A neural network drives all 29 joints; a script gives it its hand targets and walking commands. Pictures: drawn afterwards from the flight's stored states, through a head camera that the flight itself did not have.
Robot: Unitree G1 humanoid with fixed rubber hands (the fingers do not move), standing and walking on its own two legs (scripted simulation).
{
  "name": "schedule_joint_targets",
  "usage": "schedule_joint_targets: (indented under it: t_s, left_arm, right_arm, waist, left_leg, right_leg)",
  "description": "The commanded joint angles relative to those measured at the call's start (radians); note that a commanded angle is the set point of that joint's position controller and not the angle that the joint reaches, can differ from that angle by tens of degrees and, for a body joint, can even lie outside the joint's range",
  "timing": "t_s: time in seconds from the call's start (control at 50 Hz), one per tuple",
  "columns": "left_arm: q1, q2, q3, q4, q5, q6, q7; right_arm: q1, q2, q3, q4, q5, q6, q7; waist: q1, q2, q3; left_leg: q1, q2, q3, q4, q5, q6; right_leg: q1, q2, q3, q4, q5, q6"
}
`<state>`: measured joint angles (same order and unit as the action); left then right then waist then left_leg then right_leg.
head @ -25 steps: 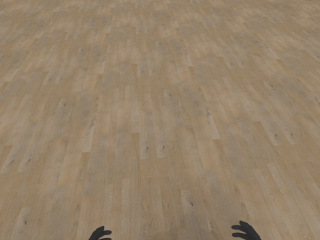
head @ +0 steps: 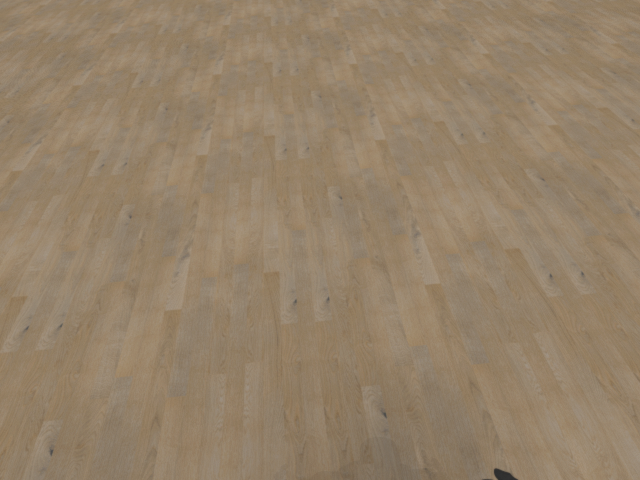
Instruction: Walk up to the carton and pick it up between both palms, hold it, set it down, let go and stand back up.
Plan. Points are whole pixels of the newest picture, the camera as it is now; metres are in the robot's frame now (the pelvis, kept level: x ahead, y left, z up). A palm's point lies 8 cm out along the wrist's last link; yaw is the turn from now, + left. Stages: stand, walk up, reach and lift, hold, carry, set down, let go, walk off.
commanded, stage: stand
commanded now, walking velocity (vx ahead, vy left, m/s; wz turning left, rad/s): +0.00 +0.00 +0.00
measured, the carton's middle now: out of the picture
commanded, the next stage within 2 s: walk up in 1.54 s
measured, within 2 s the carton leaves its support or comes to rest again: neither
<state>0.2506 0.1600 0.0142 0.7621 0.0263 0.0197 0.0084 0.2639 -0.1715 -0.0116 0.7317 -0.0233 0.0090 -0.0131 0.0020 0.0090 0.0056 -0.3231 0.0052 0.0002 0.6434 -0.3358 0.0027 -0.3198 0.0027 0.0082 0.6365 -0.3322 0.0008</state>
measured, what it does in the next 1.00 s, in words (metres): stands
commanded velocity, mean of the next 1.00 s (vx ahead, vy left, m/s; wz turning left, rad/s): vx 0.00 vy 0.00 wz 0.00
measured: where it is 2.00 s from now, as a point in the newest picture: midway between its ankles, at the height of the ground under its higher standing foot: outside the picture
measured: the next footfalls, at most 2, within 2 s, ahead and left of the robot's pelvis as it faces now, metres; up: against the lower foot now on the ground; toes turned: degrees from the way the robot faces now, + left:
none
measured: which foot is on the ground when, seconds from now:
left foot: down 0.00-1.00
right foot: down 0.00-1.00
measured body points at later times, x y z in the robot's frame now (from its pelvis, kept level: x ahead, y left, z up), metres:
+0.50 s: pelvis +0.00 +0.00 +0.01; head +0.02 +0.00 +0.46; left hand +0.07 +0.23 -0.14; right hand +0.07 -0.23 -0.14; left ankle +0.00 +0.12 -0.72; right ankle +0.00 -0.12 -0.72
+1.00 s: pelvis +0.00 +0.00 +0.01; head +0.01 +0.00 +0.46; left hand +0.01 +0.22 -0.14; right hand +0.01 -0.22 -0.15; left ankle +0.00 +0.12 -0.72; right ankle +0.00 -0.12 -0.72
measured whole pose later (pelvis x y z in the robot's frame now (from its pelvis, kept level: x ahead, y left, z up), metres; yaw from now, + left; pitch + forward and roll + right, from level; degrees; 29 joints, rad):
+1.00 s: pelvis +0.00 +0.00 +0.01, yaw +0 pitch -2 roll +0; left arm 0.27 0.12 0.03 1.08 0.01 0.00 0.04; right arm 0.30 -0.13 -0.03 1.05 -0.01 -0.01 -0.04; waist 0.00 0.01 0.03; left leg -0.20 0.00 0.01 0.48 -0.26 0.00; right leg -0.20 0.00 0.01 0.48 -0.26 0.00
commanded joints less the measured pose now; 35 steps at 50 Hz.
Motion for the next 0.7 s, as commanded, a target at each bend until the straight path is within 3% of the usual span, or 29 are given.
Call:
schedule_joint_targets:
  t_s: [0.0,0.68]
  left_arm:
    - [-0.009,0.098,0.028,-0.073,0.000,-0.026,0.005]
    - [0.047,0.073,0.045,0.183,-0.010,-0.032,0.029]
  right_arm:
    - [-0.004,-0.087,-0.029,-0.076,0.000,-0.024,-0.005]
    - [0.068,-0.066,-0.048,0.190,0.006,-0.030,-0.024]
  waist:
    - [-0.002,-0.012,-0.043]
    - [-0.001,-0.008,0.017]
  left_leg:
    - [0.010,0.046,-0.062,-0.127,0.129,0.049]
    - [0.083,0.068,-0.075,-0.225,0.195,0.053]
  right_leg:
    - [0.019,-0.042,0.063,-0.112,0.141,-0.041]
    - [0.092,-0.060,0.076,-0.204,0.203,-0.043]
